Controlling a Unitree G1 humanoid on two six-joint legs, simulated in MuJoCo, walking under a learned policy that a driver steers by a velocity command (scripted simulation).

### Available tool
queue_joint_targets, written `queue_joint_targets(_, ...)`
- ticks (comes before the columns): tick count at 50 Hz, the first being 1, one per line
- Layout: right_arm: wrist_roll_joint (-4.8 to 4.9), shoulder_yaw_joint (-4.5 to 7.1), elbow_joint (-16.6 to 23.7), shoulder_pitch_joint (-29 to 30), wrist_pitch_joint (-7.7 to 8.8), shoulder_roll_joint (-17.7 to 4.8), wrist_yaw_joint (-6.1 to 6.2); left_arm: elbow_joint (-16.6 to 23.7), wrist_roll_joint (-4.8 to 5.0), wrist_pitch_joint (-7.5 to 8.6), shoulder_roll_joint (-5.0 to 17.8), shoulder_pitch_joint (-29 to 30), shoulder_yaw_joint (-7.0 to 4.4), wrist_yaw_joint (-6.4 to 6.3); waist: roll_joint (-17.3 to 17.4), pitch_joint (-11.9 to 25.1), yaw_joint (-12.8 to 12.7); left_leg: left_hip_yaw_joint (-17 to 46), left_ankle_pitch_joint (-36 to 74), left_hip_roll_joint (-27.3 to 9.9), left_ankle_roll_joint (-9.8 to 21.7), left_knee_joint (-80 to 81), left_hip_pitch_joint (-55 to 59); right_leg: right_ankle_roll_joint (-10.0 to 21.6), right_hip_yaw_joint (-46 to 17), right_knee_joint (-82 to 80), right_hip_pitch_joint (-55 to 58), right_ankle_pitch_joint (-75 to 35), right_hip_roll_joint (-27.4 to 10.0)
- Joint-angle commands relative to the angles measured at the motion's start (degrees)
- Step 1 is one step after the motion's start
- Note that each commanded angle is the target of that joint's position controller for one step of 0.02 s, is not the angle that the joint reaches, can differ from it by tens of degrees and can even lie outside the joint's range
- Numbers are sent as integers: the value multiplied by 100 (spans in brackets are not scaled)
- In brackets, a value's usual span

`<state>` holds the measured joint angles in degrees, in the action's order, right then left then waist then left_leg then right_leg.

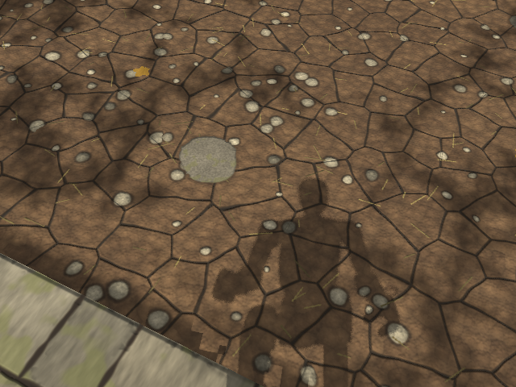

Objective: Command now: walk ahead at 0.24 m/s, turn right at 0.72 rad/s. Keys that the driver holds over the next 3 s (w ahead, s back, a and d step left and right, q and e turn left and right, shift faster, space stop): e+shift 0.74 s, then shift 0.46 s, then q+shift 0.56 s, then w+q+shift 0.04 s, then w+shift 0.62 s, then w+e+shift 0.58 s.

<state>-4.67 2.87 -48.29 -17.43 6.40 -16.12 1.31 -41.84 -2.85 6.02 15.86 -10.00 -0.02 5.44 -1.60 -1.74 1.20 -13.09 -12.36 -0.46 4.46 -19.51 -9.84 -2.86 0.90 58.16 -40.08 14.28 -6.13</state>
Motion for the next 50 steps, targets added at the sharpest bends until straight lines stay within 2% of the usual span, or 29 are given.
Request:
queue_joint_targets(1, -49, 326, 595, 660, 233, -1039, 119, 127, 106, -121, 96, -542, 15, 273, 424, 478, -410, 81, 5270, -1594, 868, 655, 270, 126, -19, -937, 751, -990, -39)
queue_joint_targets(8, -220, 519, 944, 809, 72, -1560, 58, 31, 145, -204, 638, -747, -353, 296, 668, 256, -447, -472, 5623, -1772, 424, -155, 1225, 330, 333, -1447, 1333, -607, 569)
queue_joint_targets(10, -96, 529, 1022, 862, 28, -1599, 86, 6, 220, -103, 863, -841, -464, 200, 711, 207, -472, -541, 5625, -1801, 171, -746, 1635, 450, 438, -2235, 1467, -479, 881)
queue_joint_targets(11, -36, 484, 1028, 822, -24, -1510, 75, -118, 231, -24, 949, -1145, -544, 109, 480, 342, -605, -585, 5293, -1684, -123, -1451, 1571, 670, 454, -2987, 2029, -1309, 1158)
queue_joint_targets(12, 17, 362, 1110, 657, -76, -1184, -36, -297, 94, 123, 1176, -1721, -645, -110, -110, 819, -711, -430, 3856, -1244, -591, -2752, 803, 1204, -242, -3327, 3322, -3785, 1111)
queue_joint_targets(13, -172, 113, 1348, 218, -50, -315, -184, -452, -85, 209, 1938, -1987, -806, -362, -984, 1773, -130, -240, -2272, -172, -1440, -4214, -1142, 2777, -2443, -2897, 5462, -6648, -63)
queue_joint_targets(14, 189, -9, 1754, 482, 70, -227, -242, -472, -130, 256, 2096, -2349, -896, -399, -673, 2456, -557, 1354, -3586, 275, -1777, -5533, -2463, 3595, -4218, -3325, 6583, -6596, -1061)
queue_joint_targets(15, 374, 33, 1877, 1745, 81, -621, -235, -692, -127, 386, 1576, -2498, -884, -385, 144, 1277, -1287, 2118, -3431, 46, -1833, -5979, -3657, 2952, -3573, -3105, 6127, -5781, -1008)
queue_joint_targets(16, 321, 99, 1976, 2074, 45, -939, -124, -686, 79, 434, 1257, -2305, -847, -391, 137, 911, -1248, 2239, -3418, -130, -1851, -6071, -3926, 2741, -3209, -3167, 5544, -5029, -866)
queue_joint_targets(17, 179, 127, 1878, 1611, -3, -1059, -4, -516, 194, 389, 975, -1808, -719, -375, 105, 809, -746, 2328, -3062, -235, -1606, -5694, -3292, 2645, -3051, -3441, 4548, -4782, -625)
queue_joint_targets(18, 68, 37, 1752, 1153, -80, -833, 83, -303, 208, 309, 793, -1203, -559, -321, 135, 627, -201, 2377, -2627, -349, -1268, -5119, -2238, 2487, -2920, -3835, 3135, -4590, -393)
queue_joint_targets(20, 29, 20, 1664, 751, -185, -908, 169, 185, 173, 188, 952, -503, -508, -198, 27, 522, 258, 2117, -2091, -222, -1005, -4384, -930, 2274, -2808, -4304, 1744, -3718, -4)
queue_joint_targets(21, 89, -34, 1625, 622, -240, -806, 141, 336, 152, 216, 1163, -366, -555, -146, 78, 525, 375, 1948, -1781, -158, -1025, -3716, -580, 2121, -2679, -4327, 1575, -3291, 217)
queue_joint_targets(23, 257, -165, 1560, 768, -364, -557, 40, 521, 76, 267, 1434, -459, -673, -96, 83, 483, 189, 1716, -1175, 64, -1099, -2725, -104, 1913, -2647, -4261, 1526, -2674, 472)
queue_joint_targets(24, 238, -187, 1600, 863, -396, -498, -19, 603, 37, 223, 1457, -713, -691, -94, -62, 503, -25, 1694, -926, 191, -1096, -2492, -229, 1940, -2872, -4144, 1813, -2526, 428)
queue_joint_targets(26, 287, -120, 1576, 923, -359, -642, -17, 734, 52, 128, 1363, -905, -703, -56, -285, 502, -230, 1794, -549, 247, -1034, -1900, -416, 1896, -3256, -3833, 2265, -2042, 278)
queue_joint_targets(29, 350, -51, 1533, 848, -248, -694, 29, 870, 134, -74, 1102, -845, -577, 2, -205, 530, -168, 1731, 384, 299, -696, -577, 127, 1700, -3645, -3314, 2152, -1394, 345)
queue_joint_targets(30, 397, 16, 1534, 743, -188, -832, 32, 834, 127, -109, 891, -994, -477, 13, -100, 639, -150, 2045, 1183, -71, -218, -283, 578, 1426, -3670, -3090, 1871, -810, 505)
queue_joint_targets(31, 452, 135, 1544, 473, -71, -1247, 88, 948, 148, -137, 529, -1233, -317, -2, 521, 1097, -211, 3060, 3172, -1260, 955, -261, 1574, 873, -3133, -2242, 1133, 483, 961)
queue_joint_targets(32, 303, 209, 1584, 530, -38, -1440, 35, 1191, -38, -140, 172, -1316, -170, -42, 1618, 1210, -291, 4690, 3881, -2706, 2481, 255, 2174, 174, -1677, -1096, -185, 2182, 1686)
queue_joint_targets(33, 216, 222, 1567, 552, 22, -1268, 84, 1011, -154, -171, 860, -1150, -393, -136, 713, 673, -57, 4401, 3463, -2709, 2227, 522, 1725, -72, -1366, 255, -328, 2320, 1207)
queue_joint_targets(35, 398, 70, 1781, 1405, 59, -757, 85, 775, -134, -224, 1137, -1214, -519, -355, 509, 438, -439, 2798, 2711, -1897, 1318, 675, 727, -245, -866, 1296, 252, 1624, 866)
queue_joint_targets(36, 434, 6, 1847, 1530, 61, -616, 127, 835, -194, -217, 1004, -1090, -473, -363, 609, 421, -437, 2291, 2651, -1657, 1143, 746, 445, -254, -717, 1519, 456, 1340, 798)
queue_joint_targets(37, 406, 32, 1920, 1615, 64, -691, 224, 908, -230, -194, 826, -891, -373, -261, 496, 413, -343, 1927, 2765, -1510, 1039, 740, 245, -254, -488, 1951, 586, 1147, 756)
queue_joint_targets(40, 274, 160, 1834, 1256, 5, -1066, 336, 1182, -27, -199, 531, -331, -190, 6, 353, 411, 14, 1244, 2737, -1133, 975, 722, 480, -335, -179, 1198, 507, 796, 481)
queue_joint_targets(44, 267, 389, 1531, 607, -38, -1557, 189, 1253, -92, -326, 638, -153, -166, 83, 725, 247, 228, 1364, 2848, -1461, 942, 466, 722, -258, 115, -1102, 1030, 1021, 273)
queue_joint_targets(47, 172, 402, 1587, 1165, -101, -1562, -33, 967, 59, -257, 883, -559, -282, -38, 816, 367, -112, 1604, 2385, -1722, 806, 52, 605, 191, 180, -2766, 1867, -400, 524)
queue_joint_targets(49, 120, 165, 1383, 1038, -140, -966, -206, 977, 264, -171, 920, -623, -383, -74, 644, 766, -306, 1240, 1741, -1482, 195, -545, -299, 762, 100, -3531, 3589, -2185, 626)
queue_joint_targets(50, 64, 0, 1398, 236, -160, -317, -253, 1150, 319, -140, 1483, -761, -548, -200, -538, 1675, -7, 387, -351, -825, -595, -1745, -889, 1998, -1091, -3275, 4973, -5150, -608)
